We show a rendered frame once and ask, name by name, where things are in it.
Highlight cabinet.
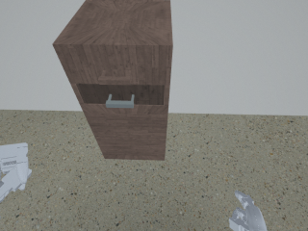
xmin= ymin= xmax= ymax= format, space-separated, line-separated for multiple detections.
xmin=52 ymin=0 xmax=173 ymax=161

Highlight left robot hand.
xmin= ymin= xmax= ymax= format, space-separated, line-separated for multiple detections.
xmin=0 ymin=142 xmax=32 ymax=203

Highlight handle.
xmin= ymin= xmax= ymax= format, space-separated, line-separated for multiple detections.
xmin=98 ymin=76 xmax=131 ymax=86
xmin=105 ymin=94 xmax=135 ymax=109

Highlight drawer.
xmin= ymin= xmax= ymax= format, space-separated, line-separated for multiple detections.
xmin=76 ymin=83 xmax=165 ymax=105

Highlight right robot hand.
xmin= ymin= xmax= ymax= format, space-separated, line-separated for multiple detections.
xmin=229 ymin=190 xmax=268 ymax=231

